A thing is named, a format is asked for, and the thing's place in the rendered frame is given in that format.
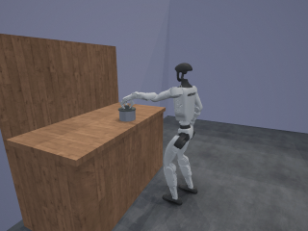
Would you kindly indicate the left robot upper arm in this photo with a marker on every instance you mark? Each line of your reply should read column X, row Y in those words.
column 171, row 93

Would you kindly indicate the table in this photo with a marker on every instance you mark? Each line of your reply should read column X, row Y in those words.
column 75, row 165

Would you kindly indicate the robot left shin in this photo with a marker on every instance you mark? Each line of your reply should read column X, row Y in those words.
column 171, row 179

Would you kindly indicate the humanoid robot head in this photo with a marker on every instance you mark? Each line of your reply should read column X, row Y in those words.
column 184, row 68

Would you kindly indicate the left robot forearm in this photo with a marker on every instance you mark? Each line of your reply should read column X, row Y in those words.
column 143, row 96

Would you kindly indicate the pot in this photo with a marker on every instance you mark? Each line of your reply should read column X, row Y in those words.
column 127, row 116

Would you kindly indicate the right robot forearm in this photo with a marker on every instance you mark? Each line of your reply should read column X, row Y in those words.
column 195, row 115

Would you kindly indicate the robot left hand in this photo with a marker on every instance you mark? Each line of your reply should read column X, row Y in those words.
column 124, row 101

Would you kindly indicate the lid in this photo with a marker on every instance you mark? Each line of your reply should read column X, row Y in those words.
column 127, row 109

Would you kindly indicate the right robot upper arm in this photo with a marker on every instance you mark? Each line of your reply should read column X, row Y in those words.
column 198, row 106

